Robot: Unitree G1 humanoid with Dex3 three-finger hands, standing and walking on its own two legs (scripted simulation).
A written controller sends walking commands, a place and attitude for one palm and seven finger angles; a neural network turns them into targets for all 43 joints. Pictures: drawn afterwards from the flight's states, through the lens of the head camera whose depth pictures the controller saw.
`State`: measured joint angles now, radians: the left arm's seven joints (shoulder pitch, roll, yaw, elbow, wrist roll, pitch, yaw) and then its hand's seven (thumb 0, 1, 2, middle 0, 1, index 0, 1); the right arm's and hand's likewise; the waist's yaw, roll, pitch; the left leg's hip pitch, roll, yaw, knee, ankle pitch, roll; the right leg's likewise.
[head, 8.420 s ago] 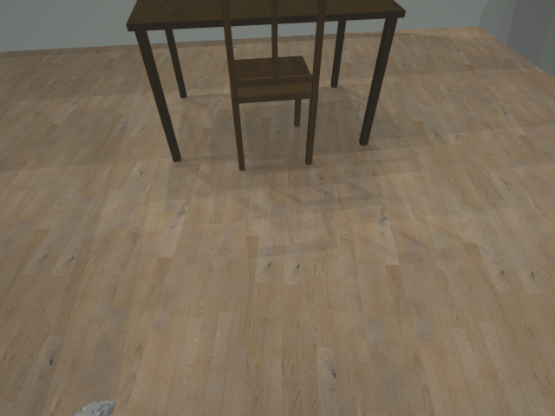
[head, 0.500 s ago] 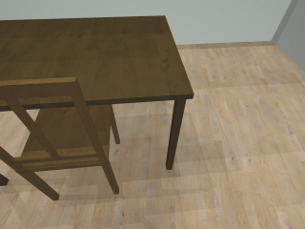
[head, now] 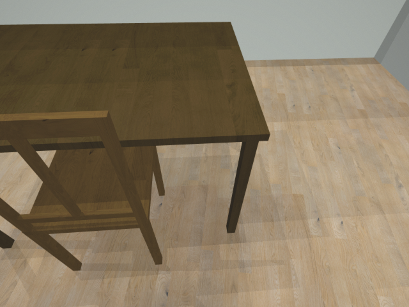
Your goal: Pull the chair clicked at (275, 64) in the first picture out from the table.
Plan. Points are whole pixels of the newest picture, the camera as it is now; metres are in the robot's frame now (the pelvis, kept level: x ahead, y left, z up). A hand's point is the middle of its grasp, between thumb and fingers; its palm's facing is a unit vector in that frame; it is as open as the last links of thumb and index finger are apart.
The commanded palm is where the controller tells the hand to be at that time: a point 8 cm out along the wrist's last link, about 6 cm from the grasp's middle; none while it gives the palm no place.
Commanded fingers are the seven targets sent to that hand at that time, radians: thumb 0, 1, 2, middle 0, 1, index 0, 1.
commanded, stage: look again from close up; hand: left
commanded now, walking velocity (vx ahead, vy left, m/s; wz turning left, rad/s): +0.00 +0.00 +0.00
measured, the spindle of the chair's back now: (52, 182) +0.40 +0.43 -0.07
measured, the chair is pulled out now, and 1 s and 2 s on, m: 0.00 0.00 0.00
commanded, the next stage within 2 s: raise the hand toward the chair's back in 0.86 s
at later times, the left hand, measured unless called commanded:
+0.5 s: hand out of the picture +0.02 +0.22 -0.18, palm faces +0.00 -0.97 -0.22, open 7.4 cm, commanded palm none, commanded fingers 0.00 0.90 0.90 -0.20 -0.30 -0.20 -0.30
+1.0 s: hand out of the picture -0.02 +0.22 -0.18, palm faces +0.04 -0.97 -0.22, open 7.4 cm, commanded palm +0.08 +0.27 -0.07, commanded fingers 0.00 0.83 0.87 -0.19 -0.29 -0.19 -0.29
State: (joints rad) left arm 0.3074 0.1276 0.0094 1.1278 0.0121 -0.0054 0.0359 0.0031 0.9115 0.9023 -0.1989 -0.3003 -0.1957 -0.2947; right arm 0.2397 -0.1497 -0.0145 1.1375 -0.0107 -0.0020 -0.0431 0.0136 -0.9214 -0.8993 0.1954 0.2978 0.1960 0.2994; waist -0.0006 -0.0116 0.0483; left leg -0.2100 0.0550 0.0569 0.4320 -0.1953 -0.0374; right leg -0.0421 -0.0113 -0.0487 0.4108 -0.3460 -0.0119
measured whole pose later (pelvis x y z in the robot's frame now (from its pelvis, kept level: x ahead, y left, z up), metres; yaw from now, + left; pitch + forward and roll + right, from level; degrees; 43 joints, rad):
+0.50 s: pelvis -0.01 +0.03 -0.01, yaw -1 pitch -1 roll +0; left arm 0.28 0.19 0.00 1.01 0.02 0.00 0.04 0.00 0.91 0.90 -0.20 -0.30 -0.20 -0.29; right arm 0.24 -0.17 0.00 1.03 -0.02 0.00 -0.02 0.01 -0.93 -0.90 0.20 0.30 0.20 0.30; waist -0.01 -0.01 0.02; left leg -0.31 0.03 0.06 0.60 -0.27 0.01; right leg -0.13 -0.04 -0.03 0.55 -0.39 0.03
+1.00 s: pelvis -0.02 +0.03 -0.01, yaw -1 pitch -1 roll -1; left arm 0.35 0.19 0.02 0.93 -0.01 0.06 0.03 0.01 0.91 0.90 -0.20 -0.30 -0.20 -0.29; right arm 0.24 -0.21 0.00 1.05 0.00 -0.01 -0.03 0.01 -0.91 -0.90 0.20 0.30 0.20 0.30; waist 0.01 0.00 0.05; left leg -0.31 0.04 0.06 0.54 -0.22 0.01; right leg -0.13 -0.03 -0.02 0.48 -0.34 0.03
